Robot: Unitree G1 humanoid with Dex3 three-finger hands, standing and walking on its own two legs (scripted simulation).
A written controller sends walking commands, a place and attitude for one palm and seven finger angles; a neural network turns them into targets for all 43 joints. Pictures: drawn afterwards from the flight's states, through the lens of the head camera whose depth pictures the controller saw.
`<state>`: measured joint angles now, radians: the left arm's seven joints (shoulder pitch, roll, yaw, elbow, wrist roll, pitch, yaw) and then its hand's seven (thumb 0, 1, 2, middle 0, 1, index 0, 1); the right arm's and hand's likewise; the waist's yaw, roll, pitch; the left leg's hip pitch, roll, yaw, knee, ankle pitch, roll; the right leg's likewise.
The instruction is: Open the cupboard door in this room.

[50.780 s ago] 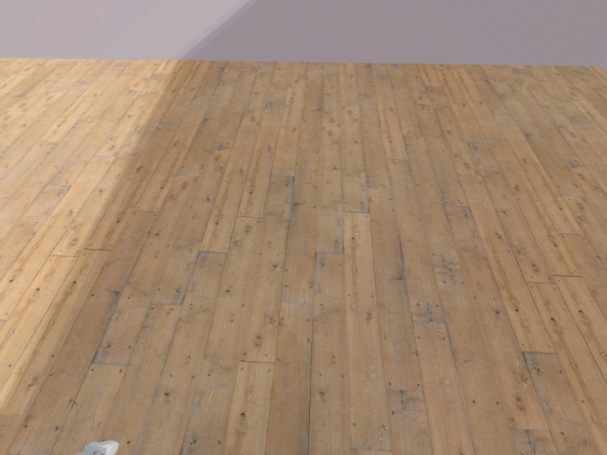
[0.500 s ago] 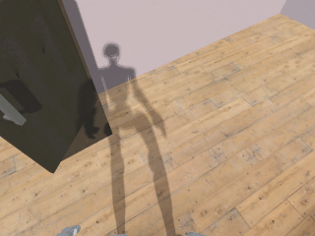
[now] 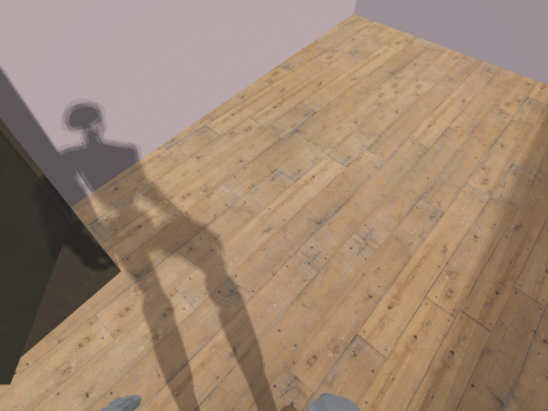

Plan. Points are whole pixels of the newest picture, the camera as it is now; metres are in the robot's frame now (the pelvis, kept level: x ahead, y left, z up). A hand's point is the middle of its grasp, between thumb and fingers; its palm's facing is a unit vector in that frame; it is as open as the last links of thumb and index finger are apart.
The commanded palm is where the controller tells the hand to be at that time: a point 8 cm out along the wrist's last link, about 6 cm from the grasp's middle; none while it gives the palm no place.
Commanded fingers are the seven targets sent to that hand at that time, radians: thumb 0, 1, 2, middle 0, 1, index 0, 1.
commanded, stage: walk to a spot facing it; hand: left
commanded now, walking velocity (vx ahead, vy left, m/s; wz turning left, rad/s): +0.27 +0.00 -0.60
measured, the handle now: out of the picture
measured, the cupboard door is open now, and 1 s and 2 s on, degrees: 41 41 41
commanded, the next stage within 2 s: turn to face it in 1.28 s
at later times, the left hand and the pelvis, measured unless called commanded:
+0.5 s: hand (185, 394) +0.16 +0.16 -0.18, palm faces -0.21 -0.96 -0.18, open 7.4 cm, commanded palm none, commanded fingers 0.00 0.90 0.90 -0.20 -0.30 -0.20 -0.30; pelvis +0.12 -0.03 -0.01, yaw -18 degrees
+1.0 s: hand (313, 228) +0.50 -0.06 -0.16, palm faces -0.53 -0.82 -0.22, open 7.4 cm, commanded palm none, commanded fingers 0.00 0.90 0.90 -0.20 -0.30 -0.20 -0.30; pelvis +0.30 -0.16 +0.00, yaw -31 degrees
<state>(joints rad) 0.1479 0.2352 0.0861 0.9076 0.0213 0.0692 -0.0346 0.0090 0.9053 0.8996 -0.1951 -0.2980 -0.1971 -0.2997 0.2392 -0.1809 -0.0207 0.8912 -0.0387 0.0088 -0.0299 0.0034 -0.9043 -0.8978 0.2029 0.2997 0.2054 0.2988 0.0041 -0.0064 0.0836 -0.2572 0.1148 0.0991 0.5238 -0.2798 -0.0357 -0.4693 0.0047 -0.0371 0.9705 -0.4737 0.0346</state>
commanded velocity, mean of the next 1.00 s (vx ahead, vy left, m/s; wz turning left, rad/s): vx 0.34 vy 0.00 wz -0.43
